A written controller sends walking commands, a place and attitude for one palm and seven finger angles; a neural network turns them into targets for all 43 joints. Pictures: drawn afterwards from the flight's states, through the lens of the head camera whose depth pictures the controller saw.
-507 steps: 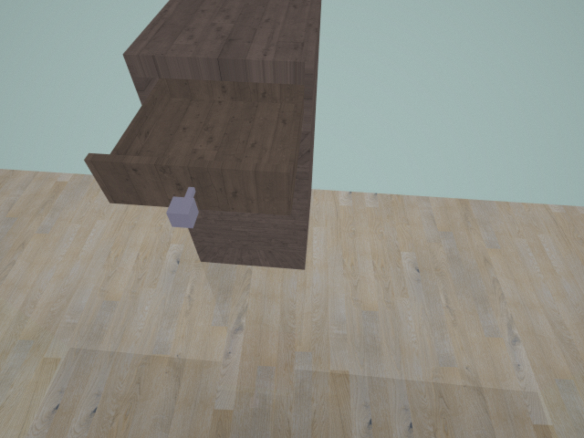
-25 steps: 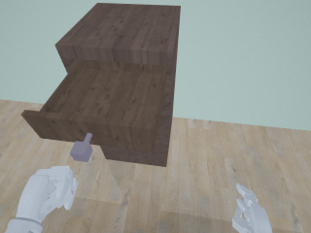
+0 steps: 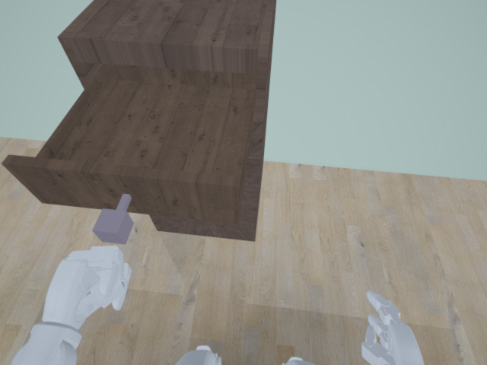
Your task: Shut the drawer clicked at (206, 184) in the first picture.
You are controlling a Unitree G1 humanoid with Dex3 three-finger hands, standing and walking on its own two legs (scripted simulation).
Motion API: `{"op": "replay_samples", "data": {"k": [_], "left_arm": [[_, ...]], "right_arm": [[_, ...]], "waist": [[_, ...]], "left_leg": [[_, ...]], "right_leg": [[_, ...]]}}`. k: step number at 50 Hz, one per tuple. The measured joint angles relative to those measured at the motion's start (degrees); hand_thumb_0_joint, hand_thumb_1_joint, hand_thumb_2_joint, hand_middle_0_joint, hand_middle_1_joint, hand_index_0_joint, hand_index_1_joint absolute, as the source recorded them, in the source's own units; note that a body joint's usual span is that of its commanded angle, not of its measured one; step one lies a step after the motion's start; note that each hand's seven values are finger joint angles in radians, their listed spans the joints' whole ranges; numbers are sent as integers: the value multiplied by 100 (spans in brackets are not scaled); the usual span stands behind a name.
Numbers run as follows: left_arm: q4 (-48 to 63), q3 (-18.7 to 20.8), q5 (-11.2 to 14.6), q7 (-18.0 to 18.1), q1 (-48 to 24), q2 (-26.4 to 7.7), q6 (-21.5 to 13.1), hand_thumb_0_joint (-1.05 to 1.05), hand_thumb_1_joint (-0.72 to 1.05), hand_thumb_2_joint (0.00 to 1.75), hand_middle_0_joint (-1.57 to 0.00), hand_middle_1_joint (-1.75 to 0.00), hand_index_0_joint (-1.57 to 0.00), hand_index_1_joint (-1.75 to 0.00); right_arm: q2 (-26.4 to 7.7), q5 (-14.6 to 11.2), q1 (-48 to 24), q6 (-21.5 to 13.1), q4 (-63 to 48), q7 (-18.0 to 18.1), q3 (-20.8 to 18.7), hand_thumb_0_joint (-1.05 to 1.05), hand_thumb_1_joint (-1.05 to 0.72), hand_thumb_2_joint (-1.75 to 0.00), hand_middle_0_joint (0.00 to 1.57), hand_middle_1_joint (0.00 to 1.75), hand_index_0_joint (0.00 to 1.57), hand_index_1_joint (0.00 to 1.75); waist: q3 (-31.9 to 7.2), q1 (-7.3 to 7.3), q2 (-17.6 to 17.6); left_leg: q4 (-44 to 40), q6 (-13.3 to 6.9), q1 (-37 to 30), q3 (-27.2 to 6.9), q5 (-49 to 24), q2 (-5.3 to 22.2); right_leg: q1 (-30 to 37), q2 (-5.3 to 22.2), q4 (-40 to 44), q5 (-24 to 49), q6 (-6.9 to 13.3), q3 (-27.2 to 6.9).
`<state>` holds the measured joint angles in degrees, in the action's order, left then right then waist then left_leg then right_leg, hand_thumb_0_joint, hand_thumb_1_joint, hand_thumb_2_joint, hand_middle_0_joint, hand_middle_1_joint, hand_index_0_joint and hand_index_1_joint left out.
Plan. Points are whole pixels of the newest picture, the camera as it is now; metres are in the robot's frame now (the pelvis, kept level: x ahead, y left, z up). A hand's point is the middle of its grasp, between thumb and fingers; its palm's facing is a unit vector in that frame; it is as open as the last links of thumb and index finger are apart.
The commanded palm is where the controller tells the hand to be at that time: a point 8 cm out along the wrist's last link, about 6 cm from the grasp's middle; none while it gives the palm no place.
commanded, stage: bring the fist close to the handle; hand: left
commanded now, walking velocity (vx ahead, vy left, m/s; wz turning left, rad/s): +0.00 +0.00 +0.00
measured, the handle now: (118, 215) +0.34 +0.23 +0.04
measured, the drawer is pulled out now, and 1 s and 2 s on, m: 0.29 0.28 0.16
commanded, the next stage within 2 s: push the drawer shut in 0.50 s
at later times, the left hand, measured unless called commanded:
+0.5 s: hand (130, 280) +0.24 +0.18 +0.04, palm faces -0.08 -0.99 -0.06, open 3.3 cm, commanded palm +0.21 +0.24 +0.04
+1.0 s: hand (137, 255) +0.28 +0.18 +0.04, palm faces -0.09 -0.99 -0.06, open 3.3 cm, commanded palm +0.26 +0.24 +0.04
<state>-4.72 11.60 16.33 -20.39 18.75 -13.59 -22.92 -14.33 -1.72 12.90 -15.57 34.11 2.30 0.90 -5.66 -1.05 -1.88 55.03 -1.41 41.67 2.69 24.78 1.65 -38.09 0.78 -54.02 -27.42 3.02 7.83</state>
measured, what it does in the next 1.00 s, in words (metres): stands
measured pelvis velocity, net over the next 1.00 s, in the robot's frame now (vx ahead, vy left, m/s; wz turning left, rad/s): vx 0.00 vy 0.00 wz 0.00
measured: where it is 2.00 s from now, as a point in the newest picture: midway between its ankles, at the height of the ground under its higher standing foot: outside the picture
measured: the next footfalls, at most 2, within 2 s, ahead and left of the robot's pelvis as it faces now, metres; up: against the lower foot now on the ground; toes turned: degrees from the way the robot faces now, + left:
none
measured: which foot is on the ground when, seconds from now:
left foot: down 0.00-1.00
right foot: down 0.00-1.00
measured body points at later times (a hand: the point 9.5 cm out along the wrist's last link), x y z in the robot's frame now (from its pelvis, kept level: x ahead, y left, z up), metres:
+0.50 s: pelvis +0.00 +0.01 -0.01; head +0.06 +0.00 +0.43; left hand +0.24 +0.24 +0.04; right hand +0.16 -0.23 -0.10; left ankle +0.02 +0.10 -0.68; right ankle +0.00 -0.09 -0.68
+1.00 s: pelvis +0.00 +0.00 -0.01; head +0.06 +0.00 +0.43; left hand +0.28 +0.23 +0.04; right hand +0.16 -0.24 -0.10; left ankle +0.02 +0.10 -0.68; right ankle +0.00 -0.09 -0.68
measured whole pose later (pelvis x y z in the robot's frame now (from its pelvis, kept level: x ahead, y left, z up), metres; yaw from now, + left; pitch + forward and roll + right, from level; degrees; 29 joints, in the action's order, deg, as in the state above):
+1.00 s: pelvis +0.00 +0.00 -0.01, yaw +0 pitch +14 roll -1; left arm -11.3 10.4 15.2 -17.6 6.9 -15.1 -21.0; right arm -15.0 -2.0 13.8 -9.9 32.3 2.4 2.1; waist -6.9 -1.9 -2.4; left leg 59.2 -1.4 47.2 2.2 26.2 1.9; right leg -43.3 0.7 -57.8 -28.7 3.1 8.1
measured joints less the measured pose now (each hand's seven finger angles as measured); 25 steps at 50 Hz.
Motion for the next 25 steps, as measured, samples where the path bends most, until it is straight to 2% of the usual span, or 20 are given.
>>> {"op": "replay_samples", "data": {"k": [8, 25], "left_arm": [[-181, -57, -43, 83, -318, 0, 5, 2, 90, 90, -140, -160, -140, -160], [151, -259, -134, 411, -147, -20, 102, 2, 90, 90, -140, -160, -140, -160]], "right_arm": [[23, 11, -18, 172, -112, -35, 18, 1, -91, -90, 20, 29, 20, 30], [11, -15, 90, 453, -311, -23, 58, 1, -91, -90, 20, 29, 20, 30]], "waist": [[-82, -32, 4], [-146, -75, -44]], "left_leg": [[360, -30, 409, 9, 126, 14], [475, -58, 532, 8, 170, 18]], "right_leg": [[-404, 14, -346, -112, -14, -12], [-512, 13, -429, -134, -36, -18]]}}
